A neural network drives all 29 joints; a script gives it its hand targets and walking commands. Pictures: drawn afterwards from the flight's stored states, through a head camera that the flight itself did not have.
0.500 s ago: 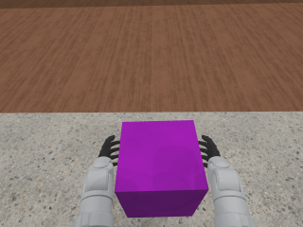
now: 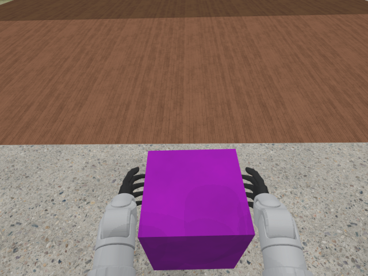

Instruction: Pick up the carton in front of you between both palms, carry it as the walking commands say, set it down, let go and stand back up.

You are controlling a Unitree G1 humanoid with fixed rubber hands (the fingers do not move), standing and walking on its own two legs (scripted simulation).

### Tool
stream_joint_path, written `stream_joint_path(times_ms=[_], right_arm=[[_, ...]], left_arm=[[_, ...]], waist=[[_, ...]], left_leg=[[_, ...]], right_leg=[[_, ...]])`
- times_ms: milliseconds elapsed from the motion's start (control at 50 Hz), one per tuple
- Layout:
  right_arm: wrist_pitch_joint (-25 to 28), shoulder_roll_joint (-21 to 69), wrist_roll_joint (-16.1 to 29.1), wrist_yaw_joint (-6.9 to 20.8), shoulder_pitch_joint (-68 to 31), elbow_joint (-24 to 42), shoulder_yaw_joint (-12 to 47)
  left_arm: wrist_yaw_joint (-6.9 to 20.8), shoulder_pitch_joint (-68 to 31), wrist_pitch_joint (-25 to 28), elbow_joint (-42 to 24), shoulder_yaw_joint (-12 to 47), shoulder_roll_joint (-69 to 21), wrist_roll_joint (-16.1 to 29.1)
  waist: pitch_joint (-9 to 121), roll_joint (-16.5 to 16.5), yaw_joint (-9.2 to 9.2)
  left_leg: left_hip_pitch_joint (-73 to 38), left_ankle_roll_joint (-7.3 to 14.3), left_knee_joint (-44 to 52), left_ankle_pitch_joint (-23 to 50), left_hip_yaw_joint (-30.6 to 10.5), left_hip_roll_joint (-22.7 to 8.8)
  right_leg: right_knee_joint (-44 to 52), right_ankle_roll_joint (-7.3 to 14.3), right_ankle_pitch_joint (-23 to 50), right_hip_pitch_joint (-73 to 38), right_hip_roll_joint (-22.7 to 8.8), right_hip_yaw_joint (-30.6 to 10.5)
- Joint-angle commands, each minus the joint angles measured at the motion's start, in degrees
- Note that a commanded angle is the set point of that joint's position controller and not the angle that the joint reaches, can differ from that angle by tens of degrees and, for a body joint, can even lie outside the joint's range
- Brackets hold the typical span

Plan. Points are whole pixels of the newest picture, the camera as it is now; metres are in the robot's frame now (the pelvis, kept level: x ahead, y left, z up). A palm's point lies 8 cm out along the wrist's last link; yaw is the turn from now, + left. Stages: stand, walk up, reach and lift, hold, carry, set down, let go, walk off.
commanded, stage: hold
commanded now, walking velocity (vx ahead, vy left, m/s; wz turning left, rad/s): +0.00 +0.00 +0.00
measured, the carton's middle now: (192, 212) +0.30 +0.00 -0.03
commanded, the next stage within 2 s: carry in 0.98 s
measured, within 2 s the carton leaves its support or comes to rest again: neither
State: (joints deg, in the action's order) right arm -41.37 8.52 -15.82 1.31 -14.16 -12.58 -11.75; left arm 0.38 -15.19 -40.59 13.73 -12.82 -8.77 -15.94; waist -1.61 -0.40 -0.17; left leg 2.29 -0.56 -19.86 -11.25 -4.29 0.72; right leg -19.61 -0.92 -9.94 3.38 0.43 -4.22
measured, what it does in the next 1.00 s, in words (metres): stands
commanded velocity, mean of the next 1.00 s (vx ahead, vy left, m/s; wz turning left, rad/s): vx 0.03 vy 0.00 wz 0.00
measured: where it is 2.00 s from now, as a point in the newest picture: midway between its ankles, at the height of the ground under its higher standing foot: (184, 269)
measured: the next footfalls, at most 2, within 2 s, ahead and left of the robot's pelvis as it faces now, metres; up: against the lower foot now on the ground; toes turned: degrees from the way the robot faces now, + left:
right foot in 1.46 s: +0.24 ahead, -0.09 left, +0.00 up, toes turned -9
left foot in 1.88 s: +0.54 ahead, +0.15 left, +0.00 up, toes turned +16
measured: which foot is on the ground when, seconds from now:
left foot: down 0.00-1.00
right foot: down 0.00-1.00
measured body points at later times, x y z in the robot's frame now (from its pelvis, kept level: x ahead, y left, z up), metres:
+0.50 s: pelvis -0.01 +0.00 +0.00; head -0.05 +0.00 +0.45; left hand +0.30 +0.15 +0.05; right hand +0.29 -0.15 +0.04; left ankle +0.00 +0.13 -0.75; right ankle +0.02 -0.13 -0.75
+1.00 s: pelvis +0.00 +0.00 +0.00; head -0.04 +0.00 +0.45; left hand +0.30 +0.15 +0.04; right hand +0.30 -0.15 +0.04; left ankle +0.00 +0.13 -0.75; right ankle +0.02 -0.13 -0.75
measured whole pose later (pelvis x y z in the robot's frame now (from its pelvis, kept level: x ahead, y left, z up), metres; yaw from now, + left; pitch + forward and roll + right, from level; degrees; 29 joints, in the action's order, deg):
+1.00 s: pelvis +0.00 +0.00 +0.00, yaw +0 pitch -6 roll +0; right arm -44.8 8.4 -15.4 1.1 -13.7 -10.1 -10.7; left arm 0.3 -14.5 -44.0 11.1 -11.9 -8.6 -15.5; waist -0.3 -0.3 -0.4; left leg 3.6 -0.6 -21.4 -11.8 -4.7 0.8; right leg -20.8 -1.0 -10.4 4.3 0.4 -3.8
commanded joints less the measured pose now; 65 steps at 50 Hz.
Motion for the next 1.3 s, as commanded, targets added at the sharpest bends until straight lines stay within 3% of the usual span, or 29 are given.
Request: stream_joint_path(times_ms=[0,120,320,760,940,960,1000,1020,1080,1100,1120,1140,1160,1180,1200,1220,1240,1280], right_arm=[[0.80,51.58,14.54,11.99,-25.06,5.29,31.43],[-1.19,49.26,12.73,11.77,-25.17,2.84,28.02],[-0.67,51.27,12.97,12.36,-30.49,1.27,28.01],[-0.98,50.40,13.66,11.67,-25.41,3.92,28.86],[-0.99,49.80,13.88,11.61,-24.53,5.27,29.48],[-1.25,50.26,14.77,11.56,-27.14,5.38,31.25],[-1.55,50.45,16.41,11.42,-27.25,7.06,32.56],[-1.86,50.76,17.12,11.26,-28.01,8.40,33.77],[-3.80,51.41,19.72,10.47,-29.18,13.15,37.57],[-4.75,51.85,21.04,10.12,-29.19,14.94,39.36],[-5.79,52.10,22.17,9.69,-29.51,17.02,40.97],[-6.99,52.23,22.99,9.03,-28.74,18.42,41.84],[-8.25,51.56,23.04,8.15,-26.28,19.69,42.26],[-9.61,50.54,22.55,7.21,-23.82,21.03,42.02],[-11.04,49.27,22.08,6.12,-22.14,22.65,41.62],[-12.39,48.17,22.19,5.02,-20.64,25.37,41.46],[-13.79,47.60,22.76,4.04,-19.90,28.33,41.97],[-16.46,46.65,24.04,2.46,-16.61,33.44,43.30]], left_arm=[[12.90,-22.72,-0.09,-3.81,31.28,-52.34,14.49],[12.87,-23.60,-1.91,-1.79,28.28,-49.59,12.83],[13.65,-29.08,-1.24,0.03,28.05,-51.33,12.77],[13.01,-23.95,-1.58,-3.31,29.24,-50.37,13.66],[12.68,-22.72,-1.76,-4.58,29.78,-50.03,13.95],[12.64,-25.45,-2.00,-4.92,31.18,-50.84,15.34],[12.42,-24.72,-2.59,-5.78,32.13,-50.91,16.00],[12.12,-25.73,-2.95,-7.24,33.37,-51.53,16.63],[10.64,-24.37,-4.87,-11.10,36.35,-52.34,17.98],[9.97,-23.66,-5.79,-13.20,37.41,-52.27,18.27],[9.28,-23.29,-6.85,-15.49,38.70,-51.76,18.92],[8.79,-23.40,-8.20,-17.56,40.22,-51.49,20.14],[8.38,-24.11,-9.64,-20.37,42.36,-51.50,21.62],[7.84,-24.17,-11.12,-22.75,44.19,-51.15,23.07],[7.31,-24.56,-12.48,-25.03,45.49,-50.17,24.33],[6.71,-24.29,-13.81,-27.54,46.72,-49.97,25.68],[5.99,-22.76,-15.18,-29.35,47.35,-49.73,26.60],[4.28,-18.07,-17.82,-32.92,48.30,-48.79,27.92]], waist=[[15.03,0.08,0.10],[7.79,0.18,-0.12],[9.85,0.26,0.01],[11.64,0.15,-0.17],[11.54,-0.01,-0.11],[14.22,1.10,0.34],[12.04,2.28,0.30],[10.61,3.39,0.35],[14.41,9.47,0.74],[15.96,8.97,0.65],[16.89,7.55,0.73],[17.16,5.05,0.57],[15.57,-4.06,0.01],[13.11,-13.59,-0.84],[10.64,-12.97,-1.08],[11.16,-9.84,-1.02],[12.95,-7.22,-0.98],[15.76,-7.17,-0.99]], left_leg=[[-1.97,-0.03,2.85,14.44,0.13,4.87],[0.79,0.26,4.29,5.28,0.61,4.60],[1.74,0.60,3.56,1.39,0.95,4.57],[-0.87,0.06,3.58,10.41,0.62,4.84],[-1.00,0.00,3.58,11.08,0.40,4.81],[5.83,0.91,-1.47,1.79,0.38,-6.24],[12.63,1.07,-1.07,-22.19,-0.38,-3.92],[16.42,0.83,-3.27,-27.19,0.62,-2.77],[17.67,-0.42,-15.27,-11.89,7.76,0.12],[14.69,-0.16,-11.72,-11.87,8.73,-0.11],[8.95,0.30,-5.93,-11.79,9.33,0.07],[4.54,0.82,-1.29,-12.50,7.32,-0.93],[1.91,3.48,4.72,-22.08,-5.83,-8.71],[-3.38,7.87,10.39,-26.33,-21.43,-18.22],[-4.71,11.58,11.25,-20.02,-26.32,-22.20],[-5.45,12.74,10.73,-13.40,-25.35,-22.37],[-6.90,12.27,10.16,-8.45,-20.92,-21.37],[-7.68,9.76,8.75,1.25,-10.68,-16.65]], right_leg=[[1.77,0.32,13.00,-6.73,5.50,0.54],[3.33,0.65,4.50,-4.42,4.98,0.91],[2.38,0.55,1.19,-4.35,4.71,1.22],[2.64,0.29,9.93,-6.64,5.06,0.77],[2.50,0.39,10.19,-6.34,5.24,0.68],[-2.27,0.65,0.08,-0.48,-6.07,2.47],[2.13,1.79,-26.05,5.84,-6.14,-2.09],[3.35,2.55,-32.69,6.86,-7.15,-4.16],[6.97,6.64,-28.08,7.09,-13.56,-12.29],[6.42,6.95,-26.34,9.26,-13.44,-10.79],[3.55,6.26,-25.45,13.06,-11.74,-6.96],[-1.41,4.85,-25.65,16.63,-9.01,-2.05],[-12.33,2.32,-23.62,23.45,-4.49,4.28],[-24.52,0.46,-19.64,34.68,-0.70,10.03],[-27.78,0.75,-19.56,40.82,-3.19,8.43],[-28.85,0.92,-19.48,41.74,-4.53,7.77],[-27.06,0.89,-18.18,41.31,-5.10,7.31],[-20.82,0.37,-12.67,36.58,-3.04,10.54]])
